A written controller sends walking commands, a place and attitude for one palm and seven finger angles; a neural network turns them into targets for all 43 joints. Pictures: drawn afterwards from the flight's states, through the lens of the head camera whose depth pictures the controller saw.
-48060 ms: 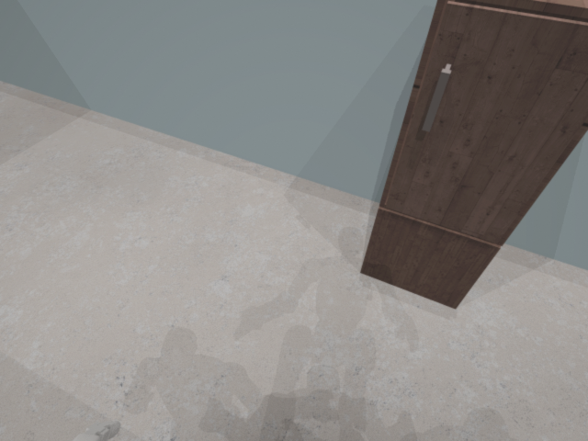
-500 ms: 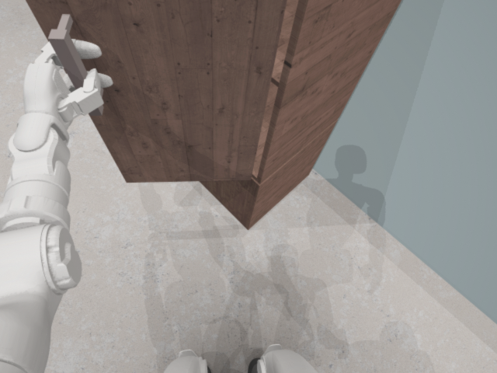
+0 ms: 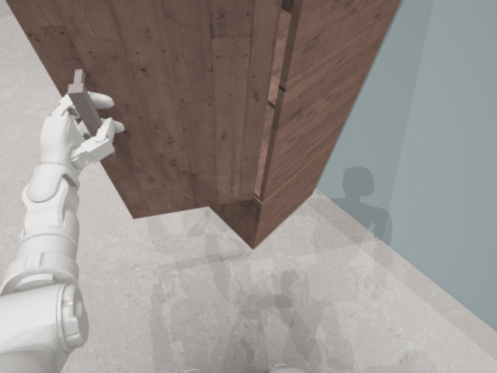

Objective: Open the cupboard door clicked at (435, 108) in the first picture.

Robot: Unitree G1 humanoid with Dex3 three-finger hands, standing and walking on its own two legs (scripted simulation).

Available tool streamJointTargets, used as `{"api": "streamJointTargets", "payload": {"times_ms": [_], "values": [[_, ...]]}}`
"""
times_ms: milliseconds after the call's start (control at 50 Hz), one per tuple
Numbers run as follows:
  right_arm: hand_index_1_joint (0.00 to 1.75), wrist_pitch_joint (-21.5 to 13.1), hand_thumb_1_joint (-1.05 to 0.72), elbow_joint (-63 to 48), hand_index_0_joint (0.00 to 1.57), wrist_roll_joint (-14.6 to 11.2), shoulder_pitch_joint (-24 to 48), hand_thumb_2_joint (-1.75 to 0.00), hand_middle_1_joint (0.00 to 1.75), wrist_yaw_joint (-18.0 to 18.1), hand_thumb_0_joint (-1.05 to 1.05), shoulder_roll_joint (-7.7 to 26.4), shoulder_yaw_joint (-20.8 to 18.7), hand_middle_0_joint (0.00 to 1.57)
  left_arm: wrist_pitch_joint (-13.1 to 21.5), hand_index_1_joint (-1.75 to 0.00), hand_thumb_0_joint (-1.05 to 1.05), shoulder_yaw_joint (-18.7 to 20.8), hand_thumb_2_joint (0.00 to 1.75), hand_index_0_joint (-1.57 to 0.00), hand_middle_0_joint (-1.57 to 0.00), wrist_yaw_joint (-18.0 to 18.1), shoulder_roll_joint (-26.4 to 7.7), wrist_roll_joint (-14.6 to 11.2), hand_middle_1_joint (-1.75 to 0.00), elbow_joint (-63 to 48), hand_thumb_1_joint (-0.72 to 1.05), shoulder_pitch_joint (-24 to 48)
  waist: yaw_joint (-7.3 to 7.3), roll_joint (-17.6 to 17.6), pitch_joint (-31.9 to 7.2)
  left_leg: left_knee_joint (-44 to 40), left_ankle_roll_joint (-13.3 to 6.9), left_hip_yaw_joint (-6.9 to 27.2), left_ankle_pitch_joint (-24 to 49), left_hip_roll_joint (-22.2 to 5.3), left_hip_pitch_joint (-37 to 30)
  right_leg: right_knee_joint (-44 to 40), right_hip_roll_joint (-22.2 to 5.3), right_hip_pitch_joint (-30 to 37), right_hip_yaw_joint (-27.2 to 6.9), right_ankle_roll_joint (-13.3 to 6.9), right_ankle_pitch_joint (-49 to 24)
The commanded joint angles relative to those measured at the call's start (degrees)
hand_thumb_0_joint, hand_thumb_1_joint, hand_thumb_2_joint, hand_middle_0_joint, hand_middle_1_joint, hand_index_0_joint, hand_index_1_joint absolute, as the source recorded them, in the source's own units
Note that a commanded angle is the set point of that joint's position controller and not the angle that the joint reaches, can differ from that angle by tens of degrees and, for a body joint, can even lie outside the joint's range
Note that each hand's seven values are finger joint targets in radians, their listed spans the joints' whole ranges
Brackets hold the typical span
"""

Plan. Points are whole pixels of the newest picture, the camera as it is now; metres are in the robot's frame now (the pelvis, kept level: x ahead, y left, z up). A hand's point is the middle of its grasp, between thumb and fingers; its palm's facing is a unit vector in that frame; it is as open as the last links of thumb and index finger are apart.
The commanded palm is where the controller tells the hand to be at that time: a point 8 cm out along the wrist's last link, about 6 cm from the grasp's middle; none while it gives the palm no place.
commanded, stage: pull the door open along its arc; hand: left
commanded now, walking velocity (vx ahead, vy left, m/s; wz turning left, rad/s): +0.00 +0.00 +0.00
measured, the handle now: (95, 116) +0.52 +0.22 +0.10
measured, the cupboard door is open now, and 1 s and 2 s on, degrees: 58 99 99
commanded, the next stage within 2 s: open thumb and fingers to let go in 0.54 s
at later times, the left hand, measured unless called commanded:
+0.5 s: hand (186, 233) +0.30 +0.07 +0.10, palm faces +0.32 -0.94 +0.07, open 6.4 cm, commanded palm +0.24 +0.15 +0.09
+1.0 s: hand (200, 234) +0.30 +0.05 +0.10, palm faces +0.43 -0.90 -0.01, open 9.4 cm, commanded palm +0.25 +0.10 +0.09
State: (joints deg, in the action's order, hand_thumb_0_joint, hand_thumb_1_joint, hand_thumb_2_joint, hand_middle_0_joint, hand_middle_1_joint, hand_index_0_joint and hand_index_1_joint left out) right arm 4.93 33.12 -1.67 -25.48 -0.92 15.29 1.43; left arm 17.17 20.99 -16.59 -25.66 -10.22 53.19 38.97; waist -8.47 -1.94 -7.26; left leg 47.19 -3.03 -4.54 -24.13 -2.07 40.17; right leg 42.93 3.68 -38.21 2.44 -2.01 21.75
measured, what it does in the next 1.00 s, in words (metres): shifts its weight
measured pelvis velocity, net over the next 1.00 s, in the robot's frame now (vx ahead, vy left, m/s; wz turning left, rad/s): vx -0.01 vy -0.08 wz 0.09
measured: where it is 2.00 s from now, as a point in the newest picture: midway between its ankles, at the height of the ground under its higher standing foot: outside the picture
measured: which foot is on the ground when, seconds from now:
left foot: down 0.00-1.00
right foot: down 0.00-1.00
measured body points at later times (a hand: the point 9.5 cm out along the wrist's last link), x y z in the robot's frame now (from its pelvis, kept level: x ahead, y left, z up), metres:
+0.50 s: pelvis +0.00 -0.03 +0.02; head +0.01 -0.04 +0.47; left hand +0.27 +0.12 +0.10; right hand +0.20 -0.23 -0.07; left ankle -0.02 +0.08 -0.70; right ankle -0.02 -0.10 -0.70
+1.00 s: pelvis -0.01 -0.08 +0.01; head +0.00 -0.11 +0.46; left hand +0.27 +0.10 +0.10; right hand +0.16 -0.29 -0.11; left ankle -0.02 +0.08 -0.70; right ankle -0.02 -0.10 -0.70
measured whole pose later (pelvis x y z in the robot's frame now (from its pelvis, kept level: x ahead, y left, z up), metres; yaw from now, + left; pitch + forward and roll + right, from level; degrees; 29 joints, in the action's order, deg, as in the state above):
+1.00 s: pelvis -0.01 -0.08 +0.01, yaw +5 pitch +4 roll +2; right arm 4.2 35.7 1.5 -12.2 1.8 12.4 0.0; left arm 6.0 -4.8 25.8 2.8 -1.7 7.5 0.8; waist -0.6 -2.4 -4.3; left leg 38.8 1.2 1.5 -19.0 -0.4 24.0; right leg 40.0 3.1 -22.9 7.0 -7.1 22.1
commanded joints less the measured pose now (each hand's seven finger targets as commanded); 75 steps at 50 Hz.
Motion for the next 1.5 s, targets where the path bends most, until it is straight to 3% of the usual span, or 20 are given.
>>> {"api": "streamJointTargets", "payload": {"times_ms": [0,40,60,100,140,200,260,360,440,500,600,620,680,740,860,1020,1060,1220,1380,1480], "values": [[0.3,-2.41,-0.9,-7.97,0.2,-0.54,-0.84,-0.9,0.3,0.23,0.0,9.01,-3.75,0.2,1.89,-1.35,0.0,1.39,0.9,-0.4,-0.4,-0.25,-9.88,-3.66,-1.35,-19.8,0.9,0.11,6.76,-1.59,-22.26,-4.7,0.5,4.15,34.37,0.92,-15.77,-2.25,-0.72,17.92,-1.08,0.75,-33.34],[0.3,-3.19,-0.9,-9.26,0.2,-0.85,1.09,-0.9,0.3,0.03,0.0,8.45,-3.73,0.2,1.35,-1.35,0.0,0.5,0.9,-0.4,-0.4,0.11,-7.3,-4.94,-1.35,-26.49,0.9,-7.69,7.89,-1.75,-22.01,-5.36,0.56,3.9,37.1,0.88,-17.16,-2.28,-1.1,19.7,-1.1,0.79,-35.88],[0.3,-3.99,-0.9,-9.61,0.2,-0.8,3.0,-0.9,0.3,-0.32,0.0,6.98,-3.87,0.2,0.8,-1.35,0.0,4.33,0.9,-0.4,-0.4,5.8,-4.92,-7.35,-1.35,-32.64,0.9,-8.13,11.06,-2.36,-21.77,-5.77,1.29,3.81,37.56,0.97,-17.14,-2.84,-0.94,19.35,-0.12,0.94,-34.29],[0.3,-5.24,-0.9,-9.8,0.2,-0.95,5.19,-0.9,0.3,-1.11,0.0,6.44,-3.86,0.2,-1.07,-1.35,0.0,-0.9,0.9,-0.4,-0.4,11.8,3.6,-6.93,-1.35,-37.79,0.9,-15.55,9.88,-1.11,-17.46,-6.91,2.09,3.74,36.34,0.61,-18.69,-3.8,-0.71,16.95,1.07,1.12,-30.76],[0.3,-5.69,-0.9,-9.57,0.2,-0.53,6.71,-0.9,0.3,-1.5,0.0,6.3,-3.92,0.2,-2.12,-1.35,0.0,-0.2,0.9,-0.4,-0.4,17.87,4.63,-5.37,-1.35,-42.34,0.9,-21.05,10.47,0.76,-15.74,-7.35,2.32,3.76,34.71,0.71,-18.0,-3.64,-0.8,17.84,1.29,1.03,-29.83],[0.3,-5.54,-0.9,-10.05,0.2,0.3,9.54,-0.9,0.3,-1.71,0.0,5.05,-3.73,0.2,-3.2,-1.35,0.0,-3.96,0.9,-0.4,-0.4,24.92,9.33,-1.73,-1.35,-50.14,0.9,-26.65,10.71,2.76,-15.57,-8.23,2.55,3.59,32.66,0.88,-18.76,-3.5,-1.34,20.18,1.13,0.85,-29.4],[0.3,-4.68,-0.9,-11.37,0.2,1.2,12.94,-0.9,0.3,-1.71,0.0,3.43,-3.21,0.2,-4.28,-1.35,0.0,-7.82,0.9,-0.4,-0.4,31.02,12.92,2.22,-1.35,-59.32,0.9,-35.17,12.16,1.39,-15.93,-9.02,2.52,3.02,32.26,0.98,-19.91,-3.67,-2.22,23.41,0.31,0.46,-30.57],[0.3,-1.8,-0.9,-12.45,0.2,2.32,18.0,-0.9,0.3,-0.47,0.0,1.81,-2.05,0.2,-8.75,-1.35,0.0,-13.17,0.9,-0.4,-0.4,39.66,18.13,6.21,-1.35,-65.62,0.9,-40.47,11.62,4.35,-8.94,-10.94,2.39,3.14,22.06,1.48,-18.79,-7.2,-3.08,24.64,-0.88,0.36,-25.22],[0.3,-0.05,-0.9,-12.67,0.2,3.12,20.67,-0.9,0.3,0.6,0.0,0.54,-1.45,0.2,-11.82,-1.35,0.0,-17.99,0.9,-0.4,-0.4,45.4,21.9,10.12,-1.35,-68.51,0.9,-42.43,11.25,3.39,-6.67,-10.99,2.23,3.14,19.36,2.05,-19.43,-9.88,-4.06,25.63,-3.16,0.54,-24.32],[0.3,0.54,-0.9,-11.31,0.2,3.82,20.72,-0.9,0.3,0.81,0.0,-0.04,-1.21,0.2,-13.59,-1.35,0.0,-22.45,0.9,-0.4,-0.4,49.17,25.29,13.95,-1.35,-67.02,0.9,-37.13,9.21,3.28,-5.72,-9.63,2.27,3.95,19.1,2.25,-19.11,-9.58,-4.87,23.9,-3.87,0.81,-26.27],[0.3,-0.39,-0.9,-9.9,0.2,4.73,21.06,-0.9,0.3,1.1,0.0,-0.02,-1.65,0.2,-12.72,-1.35,0.0,-31.17,0.9,-0.4,-0.4,49.4,32.36,15.77,-1.35,-65.32,0.9,-31.5,6.92,4.95,-7.83,-7.79,2.15,5.07,17.3,2.64,-18.91,-9.17,-6.5,22.51,-5.18,2.24,-29.75],[0.3,-0.66,-0.9,-8.9,0.2,4.7,20.83,-0.9,0.3,1.08,0.0,0.19,-1.66,0.2,-12.48,-1.35,0.0,-34.52,0.9,-0.4,-0.4,49.11,34.72,16.46,-1.35,-63.97,0.9,-26.83,5.25,5.9,-6.68,-7.11,2.06,5.47,16.56,2.58,-18.54,-9.38,-6.85,20.66,-5.58,2.43,-28.87],[0.3,-1.07,-0.9,-8.21,0.2,4.67,20.36,-0.9,0.3,1.68,0.0,0.43,-2.17,0.2,-10.8,-1.33,0.0,-31.46,0.81,-0.38,-0.38,47.83,30.74,16.27,-1.33,-62.25,0.69,-25.73,6.33,6.5,-9.77,-6.75,2.08,5.81,15.94,2.99,-17.3,-9.28,-7.86,22.61,-7.35,3.05,-30.04],[0.3,-1.53,-0.9,-8.0,0.2,4.31,19.74,-0.9,0.3,2.27,0.0,0.41,-2.49,0.2,-9.47,-1.3,0.0,-31.4,0.72,-0.37,-0.37,44.99,30.62,14.73,-1.3,-62.48,0.48,-25.92,6.86,7.83,-13.16,-6.85,2.07,5.68,16.5,3.25,-16.91,-9.23,-8.7,26.16,-8.6,3.8,-34.43],[0.3,-3.03,-0.9,-7.22,0.2,3.42,20.22,-0.9,0.3,3.25,0.0,0.93,-2.25,0.2,-7.78,-1.26,0.0,-28.61,0.54,-0.34,-0.34,41.19,29.44,9.52,-1.26,-60.04,0.06,-25.09,6.99,10.64,-8.96,-7.96,2.24,6.07,13.5,3.38,-15.73,-12.5,-9.59,26.77,-10.25,4.83,-31.48],[0.3,-4.4,-0.9,-6.25,0.2,3.42,20.72,-0.9,0.3,2.85,0.0,0.89,-2.45,0.2,-5.6,-1.2,0.0,-24.43,0.3,-0.3,-0.3,42.46,25.86,10.14,-1.2,-56.62,-0.5,-24.59,8.8,8.03,-8.48,-8.28,2.32,6.45,11.5,3.73,-14.39,-14.02,-10.26,25.89,-12.16,4.39,-23.24],[0.3,-4.53,-0.9,-6.52,0.2,3.4,21.04,-0.9,0.3,2.83,0.0,0.7,-2.43,0.2,-5.3,-1.2,0.0,-25.08,0.3,-0.3,-0.3,42.74,26.61,10.12,-1.2,-57.54,-0.5,-24.11,8.68,6.31,-9.05,-8.39,2.26,6.36,11.82,3.86,-14.74,-13.58,-10.05,25.9,-11.68,3.99,-23.09],[0.3,-4.89,-0.9,-6.36,0.2,3.49,21.39,-0.9,0.3,3.03,0.0,0.73,-2.5,0.2,-5.18,-0.8,0.0,-25.33,0.3,-0.23,-0.23,44.19,27.41,10.64,-0.8,-55.59,-0.5,-22.83,8.24,9.06,-7.96,-8.32,2.06,6.31,11.46,3.79,-15.32,-13.94,-9.41,23.97,-10.58,3.91,-20.76],[0.3,-5.27,-0.9,-6.81,0.2,3.73,21.15,-0.9,0.3,2.78,0.0,0.52,-2.57,0.2,-5.45,-0.4,0.0,-28.37,0.3,-0.17,-0.17,45.51,30.15,12.32,-0.4,-56.14,-0.5,-20.81,7.98,5.89,-9.56,-8.55,1.87,5.67,12.2,3.69,-17.69,-11.32,-7.16,20.57,-5.92,2.24,-17.05],[0.3,-4.79,-0.9,-6.39,0.2,3.86,22.24,-0.9,0.3,3.04,0.0,0.31,-2.17,0.2,-6.69,-0.3,0.0,-28.46,0.3,-0.15,-0.15,47.99,30.78,13.1,-0.3,-53.27,-0.5,-15.88,7.68,5.99,-7.3,-8.9,1.79,5.98,10.3,3.39,-17.7,-11.07,-5.63,16.73,-3.7,1.06,-8.57]]}}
